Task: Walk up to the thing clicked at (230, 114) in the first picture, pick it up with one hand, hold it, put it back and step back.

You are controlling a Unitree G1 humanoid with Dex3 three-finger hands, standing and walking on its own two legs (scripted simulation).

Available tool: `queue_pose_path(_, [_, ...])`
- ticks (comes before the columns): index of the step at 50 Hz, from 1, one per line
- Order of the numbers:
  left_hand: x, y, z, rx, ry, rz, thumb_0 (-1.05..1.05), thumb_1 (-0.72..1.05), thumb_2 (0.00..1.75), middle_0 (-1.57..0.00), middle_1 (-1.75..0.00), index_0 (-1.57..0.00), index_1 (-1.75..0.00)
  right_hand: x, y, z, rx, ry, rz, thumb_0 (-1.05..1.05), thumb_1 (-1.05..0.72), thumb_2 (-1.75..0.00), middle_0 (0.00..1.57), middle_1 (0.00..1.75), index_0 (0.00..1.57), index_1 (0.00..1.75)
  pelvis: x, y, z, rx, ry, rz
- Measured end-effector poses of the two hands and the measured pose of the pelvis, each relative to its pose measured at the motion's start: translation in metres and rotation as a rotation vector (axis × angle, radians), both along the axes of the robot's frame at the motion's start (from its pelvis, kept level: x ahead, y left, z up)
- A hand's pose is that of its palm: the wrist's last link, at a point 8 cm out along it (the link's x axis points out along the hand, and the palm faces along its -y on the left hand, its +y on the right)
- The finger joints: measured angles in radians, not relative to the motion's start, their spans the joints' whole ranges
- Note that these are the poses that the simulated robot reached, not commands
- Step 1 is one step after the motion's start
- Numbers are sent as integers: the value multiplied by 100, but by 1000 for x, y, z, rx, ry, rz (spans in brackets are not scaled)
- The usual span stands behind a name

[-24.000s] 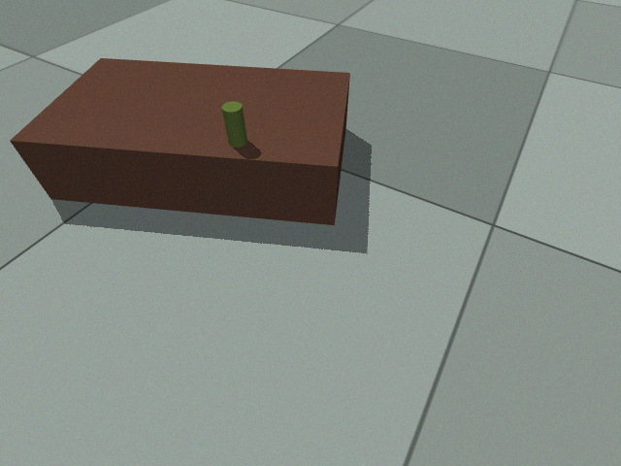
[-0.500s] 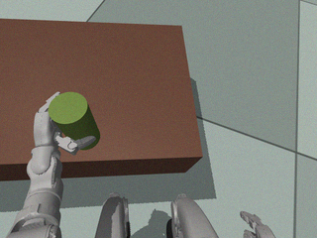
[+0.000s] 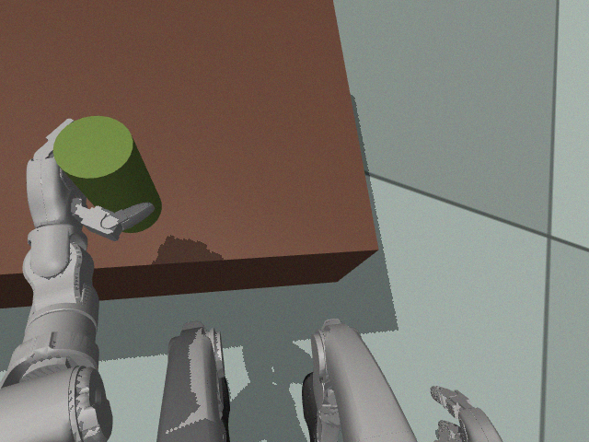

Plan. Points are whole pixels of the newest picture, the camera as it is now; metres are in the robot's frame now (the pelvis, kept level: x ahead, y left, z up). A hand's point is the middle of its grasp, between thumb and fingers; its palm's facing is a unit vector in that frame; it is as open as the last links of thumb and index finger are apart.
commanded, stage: crouch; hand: left
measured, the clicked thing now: (117, 182) +0.45 +0.21 -0.02
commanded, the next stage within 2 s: lower in 0.38 s
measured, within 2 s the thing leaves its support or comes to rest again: rests again in 1.22 s
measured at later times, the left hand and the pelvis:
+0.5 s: hand (122, 181) +0.47 +0.22 -0.07, palm faces +0.14 -0.99 -0.03, open 10.9 cm; pelvis -0.01 +0.00 -0.04, yaw -1 degrees
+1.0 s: hand (134, 200) +0.47 +0.22 -0.13, palm faces +0.15 -0.99 -0.02, open 10.9 cm; pelvis -0.02 -0.01 -0.10, yaw -2 degrees
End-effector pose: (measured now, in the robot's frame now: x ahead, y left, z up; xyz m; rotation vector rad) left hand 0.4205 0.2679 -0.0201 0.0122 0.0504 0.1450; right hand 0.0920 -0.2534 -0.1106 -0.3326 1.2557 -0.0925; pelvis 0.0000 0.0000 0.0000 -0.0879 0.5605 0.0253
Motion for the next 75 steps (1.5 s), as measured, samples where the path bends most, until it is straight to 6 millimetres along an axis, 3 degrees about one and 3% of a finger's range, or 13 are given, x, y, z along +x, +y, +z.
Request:
queue_pose_path(25, [21,1,-44,10,16,-3,-2,-61,105,-74,-110,-75,-111,-33,-5,-46,-15,71,-32,0,-94,-92,20,30,20,30,-13,-2,-45,-5,44,-22])
queue_pose_path(33, [24,2,-59,-1,30,-4,-2,-61,105,-74,-110,-75,-111,-32,-8,-57,-24,73,-26,0,-95,-92,20,30,20,30,-13,-4,-56,-5,59,-24])
queue_pose_path(46, [21,-1,-104,3,30,-6,-2,-61,105,-74,-110,-75,-111,-29,-14,-94,-29,85,2,0,-95,-92,20,30,20,30,-17,-6,-91,0,67,-38])
queue_pose_path(64, [26,0,-124,16,27,-32,-2,-61,105,-74,-110,-75,-111,-49,-13,-124,-38,94,-17,0,-94,-91,20,30,20,30,-30,-4,-124,-7,48,-44])
queue_pose_path(75, [23,3,-126,12,-14,-17,-2,-61,104,-76,-108,-77,-108,-56,-17,-138,-41,114,-14,0,-94,-91,20,30,20,30,-33,-6,-137,-1,34,-43])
